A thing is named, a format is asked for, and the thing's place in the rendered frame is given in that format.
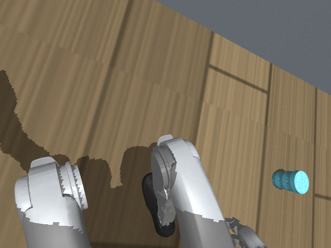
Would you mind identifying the right robot hand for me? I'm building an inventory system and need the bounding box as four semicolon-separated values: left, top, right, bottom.
225;217;267;248

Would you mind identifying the right robot foot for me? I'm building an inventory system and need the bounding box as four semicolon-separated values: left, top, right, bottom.
142;173;175;237

